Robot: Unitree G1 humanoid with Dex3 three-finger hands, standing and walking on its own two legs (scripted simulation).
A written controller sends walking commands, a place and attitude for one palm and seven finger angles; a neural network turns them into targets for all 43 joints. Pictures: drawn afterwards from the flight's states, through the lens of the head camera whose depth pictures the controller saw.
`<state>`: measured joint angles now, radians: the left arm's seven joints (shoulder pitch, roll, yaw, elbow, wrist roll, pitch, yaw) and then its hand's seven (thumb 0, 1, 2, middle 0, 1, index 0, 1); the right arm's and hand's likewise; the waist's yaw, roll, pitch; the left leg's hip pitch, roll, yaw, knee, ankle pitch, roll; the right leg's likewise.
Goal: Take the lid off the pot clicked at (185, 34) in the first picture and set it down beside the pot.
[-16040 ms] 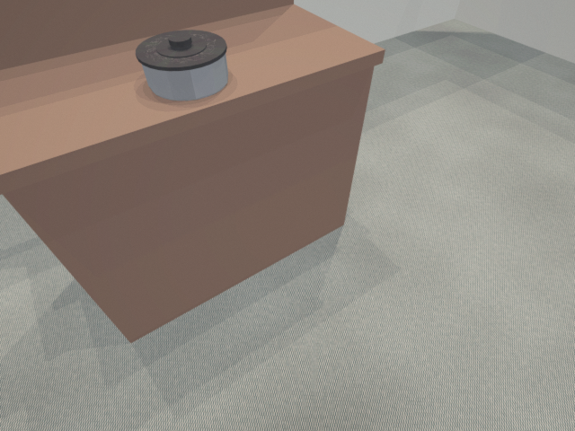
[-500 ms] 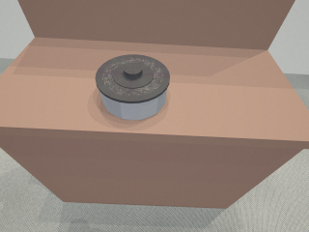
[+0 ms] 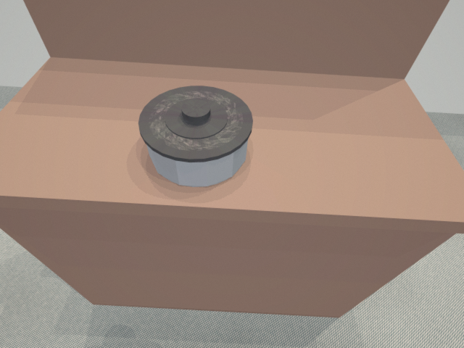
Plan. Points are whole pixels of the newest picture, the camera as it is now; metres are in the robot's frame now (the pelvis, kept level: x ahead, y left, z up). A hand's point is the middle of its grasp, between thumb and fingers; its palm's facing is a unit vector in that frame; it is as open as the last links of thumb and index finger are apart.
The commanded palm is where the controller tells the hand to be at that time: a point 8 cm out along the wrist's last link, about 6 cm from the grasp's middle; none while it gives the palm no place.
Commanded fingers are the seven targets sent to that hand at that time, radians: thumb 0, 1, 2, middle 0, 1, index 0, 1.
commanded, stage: look again from close up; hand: left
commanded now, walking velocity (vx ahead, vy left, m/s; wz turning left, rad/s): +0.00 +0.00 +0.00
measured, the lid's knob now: (196, 110) +0.48 +0.11 +0.15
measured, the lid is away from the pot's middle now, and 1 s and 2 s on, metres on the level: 0.00 0.00 0.00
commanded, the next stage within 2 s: lift the closed hand beside the body in 0.16 s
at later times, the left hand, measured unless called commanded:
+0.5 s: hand (120, 334) +0.15 +0.19 -0.04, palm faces +0.24 -0.93 -0.28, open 6.3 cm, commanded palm +0.08 +0.24 +0.00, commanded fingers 0.00 0.90 0.90 -0.77 -0.92 -0.77 -0.92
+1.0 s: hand (71, 320) +0.14 +0.22 +0.08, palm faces +0.31 -0.86 -0.41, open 3.1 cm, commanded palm +0.08 +0.25 +0.13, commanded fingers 0.00 0.90 0.90 -1.30 -1.50 -1.30 -1.50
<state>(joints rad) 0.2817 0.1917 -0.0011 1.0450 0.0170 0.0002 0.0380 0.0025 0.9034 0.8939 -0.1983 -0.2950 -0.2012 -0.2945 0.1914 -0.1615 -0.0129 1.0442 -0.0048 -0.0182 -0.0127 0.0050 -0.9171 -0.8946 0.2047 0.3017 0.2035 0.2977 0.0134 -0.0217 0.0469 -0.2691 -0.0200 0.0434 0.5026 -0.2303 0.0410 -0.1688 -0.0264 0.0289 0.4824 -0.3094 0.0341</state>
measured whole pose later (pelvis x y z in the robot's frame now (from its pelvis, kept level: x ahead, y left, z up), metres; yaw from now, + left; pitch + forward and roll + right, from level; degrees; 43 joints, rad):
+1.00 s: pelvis +0.00 -0.02 +0.01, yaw +2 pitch -3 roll -1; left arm 0.69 0.30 0.19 -0.37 -0.02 -0.07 0.07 0.01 0.89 0.89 -1.25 -1.44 -1.25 -1.44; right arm 0.17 -0.20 0.01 0.60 -0.01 -0.10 -0.04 0.02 -0.90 -0.89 0.21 0.30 0.21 0.30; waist 0.07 0.04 0.04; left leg -0.16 0.01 0.00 0.40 -0.18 0.01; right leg -0.02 0.01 -0.01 0.31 -0.23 0.00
